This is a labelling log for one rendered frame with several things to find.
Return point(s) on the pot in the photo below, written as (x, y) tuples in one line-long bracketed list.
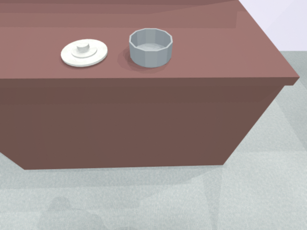
[(150, 47)]

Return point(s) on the lid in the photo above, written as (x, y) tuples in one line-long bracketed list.
[(74, 57)]

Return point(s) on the knob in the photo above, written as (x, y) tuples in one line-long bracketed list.
[(82, 45)]

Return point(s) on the table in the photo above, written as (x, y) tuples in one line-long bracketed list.
[(223, 74)]

